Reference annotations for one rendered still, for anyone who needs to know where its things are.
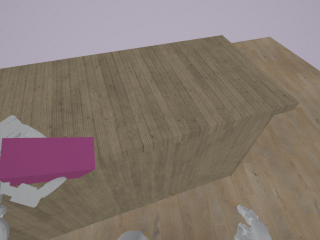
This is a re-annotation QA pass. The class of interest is left robot forearm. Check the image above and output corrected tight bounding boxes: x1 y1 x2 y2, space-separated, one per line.
0 204 10 240

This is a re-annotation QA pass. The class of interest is right robot hand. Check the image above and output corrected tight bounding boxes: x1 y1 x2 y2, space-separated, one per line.
234 205 272 240

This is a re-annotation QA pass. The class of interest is table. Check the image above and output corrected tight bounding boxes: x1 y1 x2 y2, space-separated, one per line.
0 35 299 240

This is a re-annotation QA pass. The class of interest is robot left thigh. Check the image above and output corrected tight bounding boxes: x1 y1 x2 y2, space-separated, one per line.
117 230 149 240

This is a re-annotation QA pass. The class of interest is sponge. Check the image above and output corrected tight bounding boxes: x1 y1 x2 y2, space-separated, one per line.
0 137 96 186

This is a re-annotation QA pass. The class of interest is left robot hand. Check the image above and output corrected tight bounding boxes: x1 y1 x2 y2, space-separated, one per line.
0 115 67 208

